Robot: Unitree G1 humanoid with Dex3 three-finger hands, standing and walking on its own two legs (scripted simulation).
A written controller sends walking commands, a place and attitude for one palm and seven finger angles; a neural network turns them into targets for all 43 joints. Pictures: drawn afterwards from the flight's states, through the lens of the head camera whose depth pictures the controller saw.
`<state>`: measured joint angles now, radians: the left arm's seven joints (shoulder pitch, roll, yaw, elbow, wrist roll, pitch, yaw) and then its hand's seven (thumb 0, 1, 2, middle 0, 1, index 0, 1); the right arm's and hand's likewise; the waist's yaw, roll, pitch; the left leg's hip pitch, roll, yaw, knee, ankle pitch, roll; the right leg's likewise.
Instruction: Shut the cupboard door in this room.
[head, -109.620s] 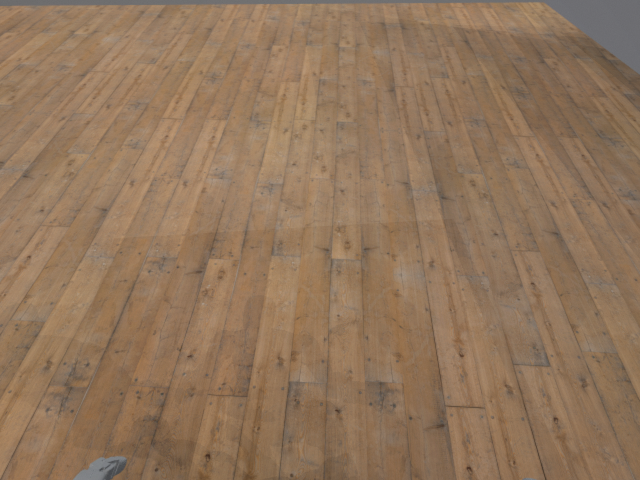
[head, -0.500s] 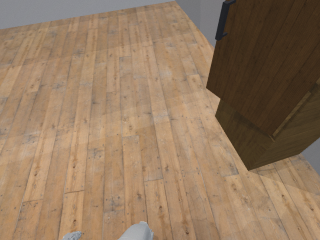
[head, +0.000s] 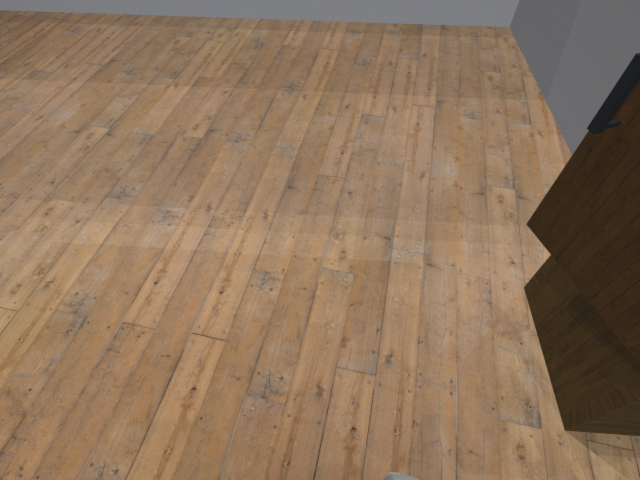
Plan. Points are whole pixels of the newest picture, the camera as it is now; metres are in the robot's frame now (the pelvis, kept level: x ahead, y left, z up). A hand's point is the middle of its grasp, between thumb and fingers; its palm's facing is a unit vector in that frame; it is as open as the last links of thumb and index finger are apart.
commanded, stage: walk to a spot facing it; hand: left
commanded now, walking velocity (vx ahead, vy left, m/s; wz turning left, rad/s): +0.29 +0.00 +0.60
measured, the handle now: (627, 94) +0.74 -0.51 +0.08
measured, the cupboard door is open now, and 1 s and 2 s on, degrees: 21 21 21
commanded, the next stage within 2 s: turn to face it in 0.98 s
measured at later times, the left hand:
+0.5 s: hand out of the picture +0.01 +0.18 -0.18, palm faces +0.41 -0.90 -0.18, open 7.4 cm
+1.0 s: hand (155, 324) +0.35 +0.30 -0.13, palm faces +0.51 -0.83 -0.24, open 7.3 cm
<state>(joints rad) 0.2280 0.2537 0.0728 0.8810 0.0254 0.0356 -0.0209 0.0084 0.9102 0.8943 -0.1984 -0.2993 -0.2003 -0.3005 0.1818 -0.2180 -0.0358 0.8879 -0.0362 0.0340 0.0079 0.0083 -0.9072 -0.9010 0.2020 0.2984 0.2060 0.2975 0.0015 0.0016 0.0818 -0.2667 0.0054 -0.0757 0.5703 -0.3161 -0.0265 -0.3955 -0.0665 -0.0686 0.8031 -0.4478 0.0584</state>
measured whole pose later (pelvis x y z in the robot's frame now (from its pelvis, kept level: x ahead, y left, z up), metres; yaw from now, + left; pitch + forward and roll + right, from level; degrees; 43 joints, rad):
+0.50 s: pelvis +0.13 +0.04 -0.01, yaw +21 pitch +1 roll +1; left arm 0.43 0.17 0.05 1.01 0.02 -0.03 -0.02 0.01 0.91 0.89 -0.20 -0.30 -0.20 -0.30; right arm 0.07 -0.22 -0.04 0.86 -0.04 -0.02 0.05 0.01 -0.91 -0.90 0.20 0.30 0.20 0.30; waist 0.03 -0.03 0.13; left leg -0.42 0.01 0.13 0.63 -0.21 0.08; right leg -0.15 -0.22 -0.28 0.83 -0.50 0.06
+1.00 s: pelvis +0.33 +0.07 +0.00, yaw +34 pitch +0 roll +1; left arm 0.13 0.17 0.04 0.83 0.03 -0.05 0.00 0.00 0.91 0.89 -0.20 -0.30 -0.20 -0.30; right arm 0.30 -0.22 -0.07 1.01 -0.02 0.02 0.01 0.01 -0.91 -0.90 0.20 0.30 0.20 0.30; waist -0.06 0.03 0.09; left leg -0.43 -0.02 -0.01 1.21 -0.46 -0.01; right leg -0.34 -0.09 -0.15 0.58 -0.24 -0.02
